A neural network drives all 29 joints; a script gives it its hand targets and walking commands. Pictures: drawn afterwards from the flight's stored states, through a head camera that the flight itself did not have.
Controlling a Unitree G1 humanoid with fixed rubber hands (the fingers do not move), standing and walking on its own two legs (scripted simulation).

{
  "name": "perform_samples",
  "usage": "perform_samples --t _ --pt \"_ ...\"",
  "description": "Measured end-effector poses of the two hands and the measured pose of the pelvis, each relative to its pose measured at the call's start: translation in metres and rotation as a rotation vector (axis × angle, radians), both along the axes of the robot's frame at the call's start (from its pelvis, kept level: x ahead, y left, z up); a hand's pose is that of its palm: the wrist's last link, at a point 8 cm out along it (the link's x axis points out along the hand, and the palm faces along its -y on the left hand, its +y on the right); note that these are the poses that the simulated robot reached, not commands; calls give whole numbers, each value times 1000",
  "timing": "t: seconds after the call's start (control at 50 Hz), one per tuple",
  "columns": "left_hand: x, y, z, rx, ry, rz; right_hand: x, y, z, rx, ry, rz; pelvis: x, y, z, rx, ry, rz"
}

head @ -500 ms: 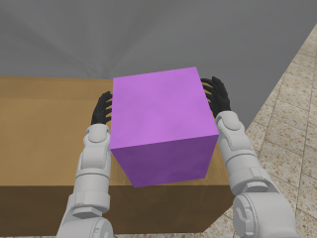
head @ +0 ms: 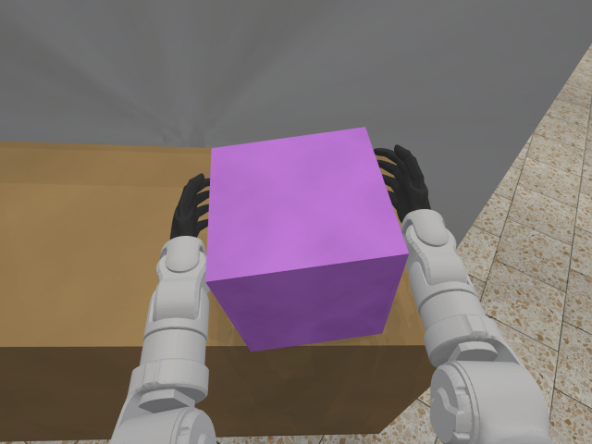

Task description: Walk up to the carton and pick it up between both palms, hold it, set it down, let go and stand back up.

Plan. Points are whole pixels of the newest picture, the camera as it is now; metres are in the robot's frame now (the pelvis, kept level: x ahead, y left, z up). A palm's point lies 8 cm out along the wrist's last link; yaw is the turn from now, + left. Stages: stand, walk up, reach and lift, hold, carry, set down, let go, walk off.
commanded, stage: set down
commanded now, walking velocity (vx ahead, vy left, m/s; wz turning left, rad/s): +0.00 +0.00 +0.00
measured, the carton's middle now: (303, 248) +0.39 +0.01 +0.05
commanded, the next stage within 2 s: none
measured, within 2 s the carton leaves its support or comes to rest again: rests again in 1.12 s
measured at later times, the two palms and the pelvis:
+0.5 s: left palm (190, 232) +0.38 +0.17 +0.08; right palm (407, 204) +0.43 -0.13 +0.12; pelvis +0.01 +0.00 +0.00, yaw +0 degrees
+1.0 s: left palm (192, 238) +0.38 +0.17 +0.06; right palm (406, 207) +0.43 -0.13 +0.11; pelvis +0.01 +0.00 +0.00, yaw +0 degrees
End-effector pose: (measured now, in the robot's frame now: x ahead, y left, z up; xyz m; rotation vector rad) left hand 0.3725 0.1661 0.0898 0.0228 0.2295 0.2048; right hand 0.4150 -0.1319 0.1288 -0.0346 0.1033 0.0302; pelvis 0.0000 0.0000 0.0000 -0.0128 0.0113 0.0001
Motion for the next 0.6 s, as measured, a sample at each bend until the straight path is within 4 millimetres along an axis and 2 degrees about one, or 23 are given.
perform_samples --t 0.6 --pt "12 0 -13 -2 -10 2 13 0 -13 -14 -3 -2 12 1 0 -2 17 0"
